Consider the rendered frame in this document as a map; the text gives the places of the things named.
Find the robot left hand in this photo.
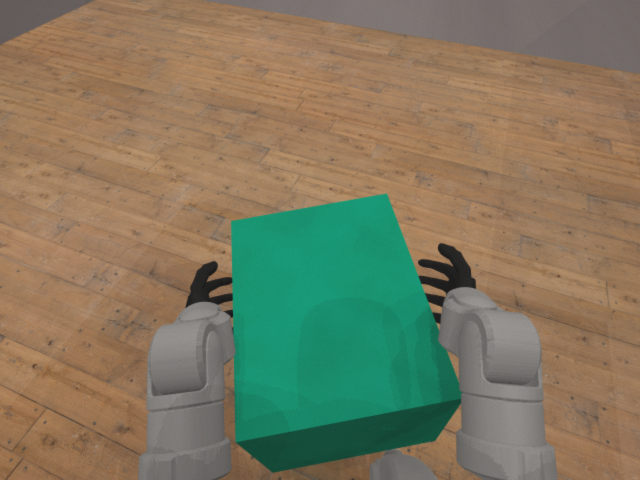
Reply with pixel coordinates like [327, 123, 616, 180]
[185, 261, 233, 330]

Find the robot left forearm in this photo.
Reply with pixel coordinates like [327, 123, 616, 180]
[138, 302, 236, 480]

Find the right robot thigh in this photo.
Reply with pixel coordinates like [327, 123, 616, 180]
[369, 454, 438, 480]

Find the robot right forearm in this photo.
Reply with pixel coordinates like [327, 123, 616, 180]
[438, 287, 558, 480]

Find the carton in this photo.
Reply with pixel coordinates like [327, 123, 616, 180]
[231, 194, 463, 473]

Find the robot right hand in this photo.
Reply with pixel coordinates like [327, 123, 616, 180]
[418, 243, 476, 324]

